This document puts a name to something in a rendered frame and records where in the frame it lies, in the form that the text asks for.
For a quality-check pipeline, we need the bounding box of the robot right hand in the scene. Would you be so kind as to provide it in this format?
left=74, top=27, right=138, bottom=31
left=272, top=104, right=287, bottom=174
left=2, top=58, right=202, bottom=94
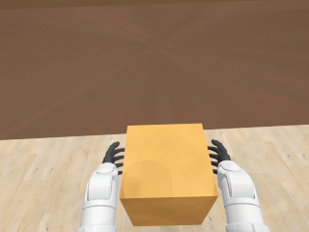
left=207, top=139, right=231, bottom=175

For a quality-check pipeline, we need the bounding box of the carton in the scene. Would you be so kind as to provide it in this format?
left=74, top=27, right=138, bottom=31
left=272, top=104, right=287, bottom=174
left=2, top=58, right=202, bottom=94
left=120, top=123, right=219, bottom=226

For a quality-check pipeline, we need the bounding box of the robot left forearm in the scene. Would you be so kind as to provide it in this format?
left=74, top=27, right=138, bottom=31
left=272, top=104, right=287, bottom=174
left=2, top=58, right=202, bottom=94
left=75, top=162, right=119, bottom=232

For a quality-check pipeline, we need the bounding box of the robot left hand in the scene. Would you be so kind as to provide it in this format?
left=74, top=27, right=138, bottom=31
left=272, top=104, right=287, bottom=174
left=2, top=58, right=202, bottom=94
left=102, top=141, right=126, bottom=175

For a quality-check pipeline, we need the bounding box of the robot right forearm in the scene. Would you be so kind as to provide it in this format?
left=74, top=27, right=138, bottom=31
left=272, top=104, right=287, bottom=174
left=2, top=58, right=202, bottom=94
left=217, top=160, right=270, bottom=232

